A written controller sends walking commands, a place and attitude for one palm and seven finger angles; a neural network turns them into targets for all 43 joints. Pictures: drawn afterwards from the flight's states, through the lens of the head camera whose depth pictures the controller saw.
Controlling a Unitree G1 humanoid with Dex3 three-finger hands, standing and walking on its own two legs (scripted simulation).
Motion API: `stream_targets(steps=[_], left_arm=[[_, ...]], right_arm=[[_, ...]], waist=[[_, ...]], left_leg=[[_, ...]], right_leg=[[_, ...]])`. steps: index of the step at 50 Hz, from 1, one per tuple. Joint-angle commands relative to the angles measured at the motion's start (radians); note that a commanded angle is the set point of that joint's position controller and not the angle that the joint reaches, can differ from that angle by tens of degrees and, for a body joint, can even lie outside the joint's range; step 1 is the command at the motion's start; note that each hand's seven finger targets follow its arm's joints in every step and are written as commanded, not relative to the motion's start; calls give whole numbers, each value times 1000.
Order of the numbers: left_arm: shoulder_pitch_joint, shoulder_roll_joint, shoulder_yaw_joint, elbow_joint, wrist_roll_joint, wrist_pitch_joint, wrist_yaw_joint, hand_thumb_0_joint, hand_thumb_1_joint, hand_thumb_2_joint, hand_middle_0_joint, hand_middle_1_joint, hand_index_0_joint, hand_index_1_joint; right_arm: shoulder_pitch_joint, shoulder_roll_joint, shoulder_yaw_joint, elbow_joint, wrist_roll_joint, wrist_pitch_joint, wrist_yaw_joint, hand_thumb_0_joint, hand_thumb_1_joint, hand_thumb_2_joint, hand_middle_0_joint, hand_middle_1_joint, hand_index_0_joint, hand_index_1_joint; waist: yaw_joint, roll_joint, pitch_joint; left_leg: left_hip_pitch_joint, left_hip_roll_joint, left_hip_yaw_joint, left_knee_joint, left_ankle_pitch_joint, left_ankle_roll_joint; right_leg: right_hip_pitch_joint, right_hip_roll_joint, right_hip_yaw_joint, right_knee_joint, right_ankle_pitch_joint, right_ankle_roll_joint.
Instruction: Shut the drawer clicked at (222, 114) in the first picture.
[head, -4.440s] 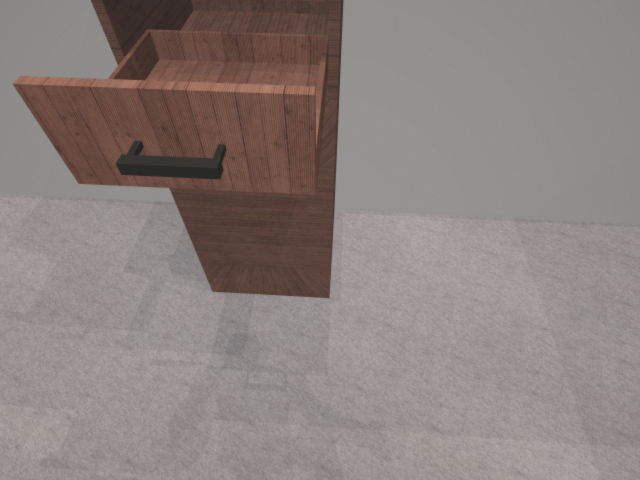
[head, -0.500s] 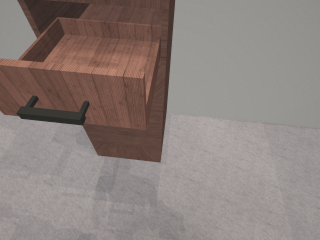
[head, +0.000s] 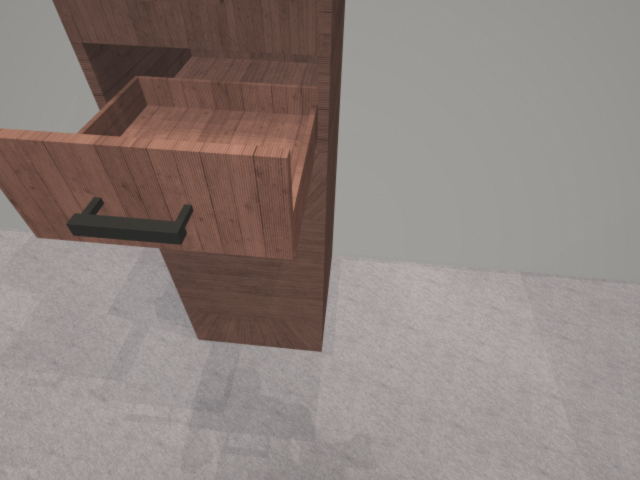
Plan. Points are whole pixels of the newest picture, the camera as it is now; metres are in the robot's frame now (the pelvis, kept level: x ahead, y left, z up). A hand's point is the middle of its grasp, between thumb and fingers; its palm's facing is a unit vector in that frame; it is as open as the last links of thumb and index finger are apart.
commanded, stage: come to a stop and stand still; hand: left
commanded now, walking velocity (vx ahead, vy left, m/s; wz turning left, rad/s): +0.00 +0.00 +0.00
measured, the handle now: (134, 218) +0.38 +0.27 +0.14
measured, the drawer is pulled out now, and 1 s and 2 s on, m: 0.28 0.28 0.28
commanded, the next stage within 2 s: look again from close up in 0.48 s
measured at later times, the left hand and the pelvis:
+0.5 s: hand out of the picture -0.05 +0.18 -0.17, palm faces +0.03 -0.98 -0.19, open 7.4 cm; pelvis -0.03 +0.01 +0.01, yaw +0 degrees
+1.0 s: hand out of the picture -0.02 +0.17 -0.17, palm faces +0.03 -0.99 -0.16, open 7.4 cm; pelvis -0.02 +0.01 +0.01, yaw +0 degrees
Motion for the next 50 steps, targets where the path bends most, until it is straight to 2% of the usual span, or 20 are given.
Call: stream_targets(steps=[1, 2, 8, 12, 16, 18, 22, 25, 31, 34, 36, 40, 43, 50], left_arm=[[14, 140, 18, -72, 4, -23, -10, 0, 900, 900, -200, -300, -200, -300], [16, 142, 19, -75, 5, -21, -12, 0, 900, 900, -200, -300, -200, -300], [70, 123, 18, -60, 7, -22, -14, 0, 900, 900, -200, -300, -200, -300], [103, 102, 16, -36, 5, -30, -15, 0, 900, 900, -200, -300, -200, -300], [126, 92, 13, -7, 5, -31, -15, 0, 900, 900, -200, -300, -200, -300], [138, 86, 11, 6, 6, -33, -13, 0, 900, 900, -200, -300, -200, -300], [153, 74, 7, 32, 2, -38, -13, 0, 900, 900, -200, -300, -200, -300], [163, 66, 4, 46, 4, -39, -11, 0, 900, 900, -200, -300, -200, -300], [182, 44, -2, 72, 4, -45, -10, 0, 900, 900, -200, -300, -200, -300], [183, 35, -6, 81, 4, -49, -8, 0, 900, 900, -200, -300, -200, -300], [182, 34, -7, 84, 5, -50, -7, 0, 900, 900, -200, -300, -200, -300], [179, 29, -9, 87, 5, -52, -6, 0, 900, 900, -200, -300, -200, -300], [171, 36, -9, 90, 5, -55, -5, 0, 900, 900, -200, -300, -200, -300], [161, 45, -10, 93, 1, -59, -5, 0, 900, 900, -200, -300, -200, -300]], right_arm=[[38, -109, -14, -46, 0, -22, 0, 0, -900, -900, 200, 300, 200, 300], [53, -110, -15, -43, -2, -21, 2, 0, -900, -900, 200, 300, 200, 300], [104, -112, -12, -6, -6, -27, 3, 0, -900, -900, 200, 300, 200, 300], [137, -101, -8, 22, -5, -33, 0, 0, -900, -900, 200, 300, 200, 300], [166, -88, -4, 58, -3, -35, -1, 0, -900, -900, 200, 300, 200, 300], [177, -77, -3, 73, -1, -34, -3, 0, -900, -900, 200, 300, 200, 300], [203, -67, 2, 100, 1, -39, -5, 0, -900, -900, 200, 300, 200, 300], [209, -60, 1, 113, 3, -38, -6, 0, -900, -900, 200, 300, 200, 300], [205, -50, 2, 129, 6, -45, -9, 0, -900, -900, 200, 300, 200, 300], [196, -47, 3, 132, 9, -49, -11, 0, -900, -900, 200, 300, 200, 300], [190, -41, 3, 137, 9, -50, -10, 0, -900, -900, 200, 300, 200, 300], [179, -39, 4, 142, 10, -51, -10, 0, -900, -900, 200, 300, 200, 300], [176, -34, 5, 149, 12, -53, -10, 0, -900, -900, 200, 300, 200, 300], [157, -44, 9, 157, 13, -59, -11, 0, -900, -900, 200, 300, 200, 300]], waist=[[-18, 2, 63], [-20, 1, 82], [-8, 1, 58], [-6, -11, 28], [-4, 0, 56], [-4, -22, 61], [-7, -8, 48], [-9, -8, 64], [-6, 15, 53], [-5, 6, 52], [-5, 16, 59], [-7, -6, 61], [-9, -22, 51], [-6, -6, 21]], left_leg=[[-85, 75, -120, -193, -54, 19], [-112, 73, -129, -213, -117, 19], [-167, 88, -166, -270, -218, 30], [-162, 87, -160, -263, -188, 30], [-187, 88, -165, -276, -216, 29], [-179, 84, -156, -265, -195, 27], [-165, 83, -154, -258, -172, 26], [-167, 81, -153, -257, -182, 24], [-153, 93, -160, -272, -153, 24], [-139, 98, -158, -274, -116, 24], [-133, 97, -152, -276, -110, 21], [-109, 96, -146, -273, -75, 19], [-86, 92, -133, -263, -26, 17], [-43, 95, -119, -257, 66, 14]], right_leg=[[-71, -83, 137, -185, -82, -36], [-83, -80, 136, -197, -139, -34], [-51, -64, 103, -192, -161, -22], [-35, -72, 117, -194, -138, -27], [-44, -73, 120, -202, -160, -27], [-47, -75, 126, -215, -162, -29], [-48, -79, 139, -216, -148, -33], [-61, -78, 142, -225, -162, -30], [-41, -73, 123, -206, -71, -28], [-28, -73, 121, -202, -14, -26], [-30, -75, 119, -208, -5, -25], [-36, -78, 120, -214, 17, -23], [-24, -82, 126, -222, 39, -23], [8, -86, 123, -221, 114, -21]])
